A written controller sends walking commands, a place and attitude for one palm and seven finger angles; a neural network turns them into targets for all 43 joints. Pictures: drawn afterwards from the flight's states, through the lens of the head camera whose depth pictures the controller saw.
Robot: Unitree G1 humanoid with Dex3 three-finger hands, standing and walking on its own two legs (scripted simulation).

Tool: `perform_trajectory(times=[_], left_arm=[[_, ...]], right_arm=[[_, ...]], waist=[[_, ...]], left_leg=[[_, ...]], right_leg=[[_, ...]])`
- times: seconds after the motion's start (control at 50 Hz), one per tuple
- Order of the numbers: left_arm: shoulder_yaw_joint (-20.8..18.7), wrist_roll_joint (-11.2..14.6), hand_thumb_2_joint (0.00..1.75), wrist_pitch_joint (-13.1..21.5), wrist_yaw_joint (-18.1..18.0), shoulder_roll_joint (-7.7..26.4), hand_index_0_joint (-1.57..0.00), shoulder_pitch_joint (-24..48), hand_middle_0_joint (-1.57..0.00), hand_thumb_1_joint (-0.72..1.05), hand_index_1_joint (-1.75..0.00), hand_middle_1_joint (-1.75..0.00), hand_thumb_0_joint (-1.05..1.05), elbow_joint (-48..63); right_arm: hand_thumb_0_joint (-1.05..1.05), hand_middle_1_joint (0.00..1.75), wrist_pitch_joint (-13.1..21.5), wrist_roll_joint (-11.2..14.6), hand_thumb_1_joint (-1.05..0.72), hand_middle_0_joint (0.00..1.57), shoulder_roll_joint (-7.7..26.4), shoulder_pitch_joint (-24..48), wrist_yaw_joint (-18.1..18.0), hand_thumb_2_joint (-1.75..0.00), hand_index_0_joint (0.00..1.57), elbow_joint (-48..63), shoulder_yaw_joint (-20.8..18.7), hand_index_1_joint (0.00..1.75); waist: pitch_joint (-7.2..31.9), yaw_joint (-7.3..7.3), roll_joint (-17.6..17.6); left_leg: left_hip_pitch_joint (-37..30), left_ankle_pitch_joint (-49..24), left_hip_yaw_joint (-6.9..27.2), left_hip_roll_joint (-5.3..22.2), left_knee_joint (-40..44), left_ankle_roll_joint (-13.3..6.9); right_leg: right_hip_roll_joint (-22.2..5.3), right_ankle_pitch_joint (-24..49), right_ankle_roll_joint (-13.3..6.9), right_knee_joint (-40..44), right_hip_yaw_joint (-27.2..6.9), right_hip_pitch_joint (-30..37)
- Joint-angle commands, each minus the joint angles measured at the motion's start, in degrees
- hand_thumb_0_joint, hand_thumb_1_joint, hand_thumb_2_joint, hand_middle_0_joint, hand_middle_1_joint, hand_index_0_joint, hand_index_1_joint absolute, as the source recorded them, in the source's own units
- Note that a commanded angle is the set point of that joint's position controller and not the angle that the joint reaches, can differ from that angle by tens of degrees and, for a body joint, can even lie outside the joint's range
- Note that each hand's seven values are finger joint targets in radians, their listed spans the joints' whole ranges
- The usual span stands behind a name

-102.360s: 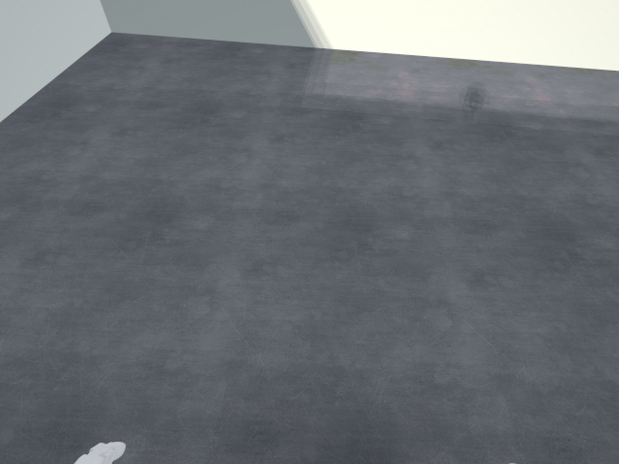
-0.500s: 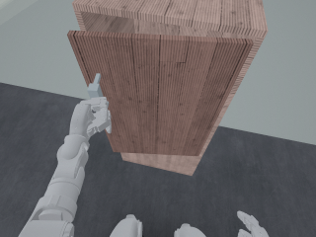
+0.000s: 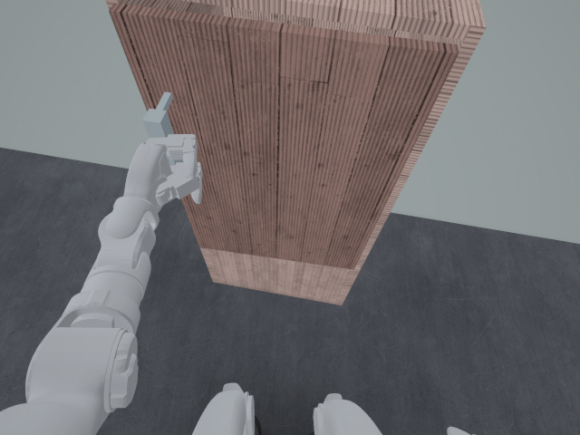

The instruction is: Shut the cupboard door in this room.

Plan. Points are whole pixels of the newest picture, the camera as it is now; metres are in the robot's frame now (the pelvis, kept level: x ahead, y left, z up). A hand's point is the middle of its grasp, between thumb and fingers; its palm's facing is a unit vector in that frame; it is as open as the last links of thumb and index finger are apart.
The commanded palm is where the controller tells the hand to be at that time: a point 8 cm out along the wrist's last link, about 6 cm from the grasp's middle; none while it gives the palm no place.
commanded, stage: push the door shut along its arc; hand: left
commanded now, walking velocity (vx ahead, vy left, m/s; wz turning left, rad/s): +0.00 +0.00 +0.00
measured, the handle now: (171, 139) +0.53 +0.17 +0.07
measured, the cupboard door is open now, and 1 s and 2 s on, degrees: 2 0 0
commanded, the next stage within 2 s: pull the fist back off the door in 0.30 s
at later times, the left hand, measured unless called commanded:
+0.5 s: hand (204, 168) +0.47 +0.11 +0.07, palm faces -0.12 -0.99 +0.02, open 3.1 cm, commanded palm +0.48 +0.14 +0.07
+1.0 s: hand (215, 178) +0.46 +0.10 +0.06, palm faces +0.00 -1.00 -0.01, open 3.1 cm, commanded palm +0.41 +0.14 +0.07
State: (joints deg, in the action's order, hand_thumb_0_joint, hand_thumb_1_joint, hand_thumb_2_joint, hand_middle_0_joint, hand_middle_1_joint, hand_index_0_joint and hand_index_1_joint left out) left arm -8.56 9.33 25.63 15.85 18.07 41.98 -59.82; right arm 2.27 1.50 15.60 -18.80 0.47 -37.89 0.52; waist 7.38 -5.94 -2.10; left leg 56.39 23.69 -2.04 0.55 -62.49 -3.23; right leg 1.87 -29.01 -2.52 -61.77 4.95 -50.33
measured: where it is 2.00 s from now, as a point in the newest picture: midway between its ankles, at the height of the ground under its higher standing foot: outside the picture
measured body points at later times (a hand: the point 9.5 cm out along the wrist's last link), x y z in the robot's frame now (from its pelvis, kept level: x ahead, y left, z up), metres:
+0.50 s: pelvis -0.03 +0.00 -0.02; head +0.08 +0.03 +0.41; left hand +0.47 +0.17 +0.07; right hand +0.03 -0.27 -0.13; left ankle +0.06 +0.08 -0.66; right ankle +0.01 -0.10 -0.66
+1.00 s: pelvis +0.00 +0.00 +0.00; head +0.10 -0.01 +0.44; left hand +0.45 +0.15 +0.06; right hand -0.01 -0.26 -0.12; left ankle +0.06 +0.08 -0.66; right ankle +0.01 -0.10 -0.66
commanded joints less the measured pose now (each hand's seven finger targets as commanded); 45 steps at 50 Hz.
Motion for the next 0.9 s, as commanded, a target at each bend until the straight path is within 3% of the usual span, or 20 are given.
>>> perform_trajectory(times=[0.0,0.04,0.12,0.2,0.28,0.34,0.38,0.4,0.42,0.44,0.46,0.5,0.54,0.58,0.6,0.64,0.68,0.74,0.82,0.88], left_arm=[[-0.58,0.31,0.9,4.03,1.82,7.55,-1.3,31.45,-1.3,0.9,-1.5,-1.5,0.0,9.49],[0.56,0.31,0.9,4.05,2.39,6.68,-1.3,34.7,-1.3,0.9,-1.5,-1.5,0.0,9.42],[-0.14,0.35,0.9,3.1,2.82,7.75,-1.3,38.84,-1.3,0.9,-1.5,-1.5,0.0,8.02],[2.18,-0.23,0.9,1.5,3.11,6.8,-1.3,45.0,-1.3,0.9,-1.5,-1.5,0.0,4.13],[3.56,0.05,0.9,0.53,3.54,6.42,-1.3,49.13,-1.3,0.9,-1.5,-1.5,0.0,3.74],[5.54,0.2,0.9,0.22,4.07,4.65,-1.3,52.82,-1.3,0.9,-1.5,-1.5,0.0,5.48],[5.78,0.32,0.9,-0.55,4.25,5.01,-1.3,53.37,-1.3,0.9,-1.5,-1.5,0.0,4.66],[-5.71,5.7,0.9,-0.94,-6.66,5.23,-1.3,54.82,-1.3,0.9,-1.5,-1.5,0.0,5.09],[-4.14,3.89,0.9,-1.14,-12.46,2.96,-1.3,50.46,-1.3,0.9,-1.5,-1.5,0.0,2.81],[-3.94,2.76,0.9,-1.03,-16.82,1.05,-1.3,50.9,-1.3,0.9,-1.5,-1.5,0.0,3.16],[-3.95,0.9,0.9,-0.75,-20.13,1.24,-1.3,50.25,-1.3,0.9,-1.5,-1.5,0.0,2.41],[-3.9,-4.82,0.9,0.99,-23.19,6.13,-1.3,50.94,-1.3,0.9,-1.5,-1.5,0.0,2.71],[-0.79,-10.36,0.9,3.25,-23.22,6.78,-1.3,51.98,-1.3,0.9,-1.5,-1.5,0.0,2.57],[0.79,-12.29,0.9,4.57,-22.09,6.88,-1.3,51.52,-1.3,0.9,-1.5,-1.5,0.0,1.87],[0.86,-11.86,0.9,4.7,-21.16,6.91,-1.3,50.85,-1.3,0.9,-1.5,-1.5,0.0,1.75],[-3.12,-7.78,0.9,3.89,-19.37,8.61,-1.3,47.36,-1.3,0.9,-1.5,-1.5,0.0,0.34],[-6.7,-4.69,0.9,2.58,-18.25,10.6,-1.3,42.25,-1.3,0.9,-1.5,-1.5,0.0,-1.05],[-9.0,-4.9,0.9,3.78,-17.63,11.8,-1.3,33.6,-1.3,0.9,-1.5,-1.5,0.0,2.17],[-8.19,-4.71,0.9,4.67,-16.99,8.61,-1.3,23.1,-1.3,0.9,-1.5,-1.5,0.0,6.57],[-6.95,-3.14,0.9,5.0,-16.54,6.16,-1.3,18.75,-1.3,0.9,-1.5,-1.5,0.0,15.5]], right_arm=[[0.0,0.3,1.51,0.25,-0.9,0.2,9.86,-5.35,-0.75,-0.9,0.2,3.81,-3.54,0.3],[0.0,0.3,1.68,0.2,-0.9,0.2,9.89,-5.6,-0.72,-0.9,0.2,3.62,-3.47,0.3],[0.0,0.3,1.81,0.08,-0.9,0.2,10.24,-7.02,-0.83,-0.9,0.2,3.26,-3.52,0.3],[0.0,0.3,2.05,0.32,-0.9,0.2,10.6,-7.32,-1.22,-0.9,0.2,1.65,-3.19,0.3],[0.0,0.3,3.27,0.39,-0.9,0.2,11.07,-7.43,-1.77,-0.9,0.2,0.81,-2.84,0.3],[0.0,0.3,4.6,0.24,-0.9,0.2,11.18,-7.37,-2.08,-0.9,0.2,0.3,-2.59,0.3],[0.0,0.3,5.16,0.32,-0.9,0.2,11.45,-7.34,-2.28,-0.9,0.2,-0.19,-2.39,0.3],[0.0,0.3,5.67,-0.62,-0.9,0.2,10.22,-6.7,-2.48,-0.9,0.2,0.31,-2.66,0.3],[0.0,0.3,6.11,-1.13,-0.9,0.2,10.21,-6.68,-1.88,-0.9,0.2,0.57,-2.51,0.3],[0.0,0.3,6.2,-1.9,-0.9,0.2,9.99,-7.0,-1.2,-0.9,0.2,0.64,-2.69,0.3],[0.0,0.3,6.03,-2.5,-0.9,0.2,9.99,-7.58,-0.43,-0.9,0.2,0.62,-2.76,0.3],[0.0,0.3,5.37,-3.43,-0.9,0.2,10.33,-8.69,0.85,-0.9,0.2,0.52,-2.9,0.3],[0.0,0.3,4.73,-3.99,-0.9,0.2,10.3,-9.33,1.84,-0.9,0.2,0.87,-2.96,0.3],[0.0,0.3,4.09,-4.01,-0.9,0.2,10.48,-9.35,2.34,-0.9,0.2,1.16,-3.12,0.3],[0.0,0.3,3.93,-3.8,-0.9,0.2,10.57,-9.1,2.37,-0.9,0.2,1.59,-3.14,0.3],[0.0,0.3,3.69,-3.15,-0.9,0.2,10.77,-8.37,1.97,-0.9,0.2,2.72,-3.0,0.3],[0.0,0.3,3.33,-2.61,-0.9,0.2,10.46,-7.95,1.75,-0.9,0.2,3.71,-2.61,0.3],[0.0,0.3,2.89,-2.49,-0.9,0.2,9.62,-8.0,2.11,-0.9,0.2,5.35,-2.63,0.3],[0.0,0.3,1.08,-2.2,-0.9,0.2,8.81,-8.58,2.53,-0.9,0.2,6.69,-3.33,0.3],[0.0,0.3,-0.08,-1.71,-0.9,0.2,8.31,-8.13,2.42,-0.9,0.2,7.31,-4.06,0.3]], waist=[[22.37,-3.7,-1.87],[23.57,-4.26,-3.65],[23.98,-5.52,-2.19],[19.43,-8.27,-0.81],[20.79,-9.27,-2.44],[23.06,-9.7,-6.46],[22.55,-10.15,-5.58],[22.57,-6.54,-4.99],[22.34,-7.14,-4.48],[21.91,-7.91,-3.12],[21.31,-7.89,-2.53],[23.51,-8.22,-3.34],[25.12,-8.67,-6.05],[23.11,-9.08,-6.72],[23.19,-8.77,-6.12],[24.92,-6.84,-4.27],[23.57,-5.22,-1.4],[25.17,-2.08,-2.34],[24.21,-0.78,1.75],[25.07,-0.24,2.33]], left_leg=[[-24.7,-7.47,7.99,0.74,6.29,1.19],[-25.52,-7.85,8.56,0.76,5.89,1.19],[-24.27,-7.91,8.85,0.74,4.93,0.74],[-20.13,-0.95,9.14,0.93,4.49,0.44],[-19.68,3.41,9.9,1.06,4.15,0.26],[-22.28,4.33,11.16,1.23,4.27,0.42],[-21.48,6.11,11.48,1.38,4.3,0.43],[-18.25,10.7,12.73,1.29,6.32,1.52],[-18.75,13.14,13.51,1.35,7.56,1.74],[-18.17,14.75,13.89,1.44,8.04,1.86],[-16.99,14.65,13.07,0.95,7.96,1.83],[-15.97,12.68,11.49,0.47,6.64,1.48],[-17.54,11.87,11.67,0.43,6.08,1.4],[-17.72,12.7,11.54,0.56,6.39,1.5],[-17.52,12.96,11.41,0.49,6.57,1.52],[-15.76,12.24,10.54,0.16,6.61,1.55],[-11.15,10.86,8.22,-0.31,6.22,1.29],[-10.66,5.9,6.57,-0.19,6.23,1.11],[-12.39,-0.6,5.18,0.04,6.99,0.91],[-15.66,-5.41,3.99,0.04,7.56,0.95]], right_leg=[[0.62,9.56,0.32,9.48,-4.38,-3.63],[0.6,9.43,0.26,8.72,-4.22,-5.27],[0.82,9.37,0.32,8.41,-4.17,-6.03],[0.72,4.49,0.66,9.1,-4.51,-9.74],[0.55,1.79,0.65,8.56,-4.61,-12.17],[0.46,1.52,0.37,7.51,-4.13,-14.72],[0.52,0.57,0.39,7.62,-4.13,-15.14],[0.26,-0.72,0.6,7.16,-3.72,-14.71],[0.52,-1.71,1.03,6.79,-3.0,-15.47],[0.18,-1.84,1.41,6.71,-2.74,-15.56],[0.12,-1.94,1.49,7.23,-2.9,-14.36],[-0.03,-1.88,1.52,7.25,-3.59,-12.6],[-0.05,-1.76,1.23,6.58,-3.74,-13.89],[-0.01,-2.43,1.02,7.26,-4.13,-14.18],[0.1,-2.98,0.9,7.66,-4.46,-13.12],[0.39,-3.64,0.74,8.19,-5.05,-9.28],[0.47,-5.23,0.98,9.95,-6.44,-4.37],[0.65,-2.27,0.85,9.73,-6.67,-0.43],[1.11,3.86,1.19,10.72,-6.42,4.33],[1.11,9.93,1.57,11.56,-6.42,7.51]])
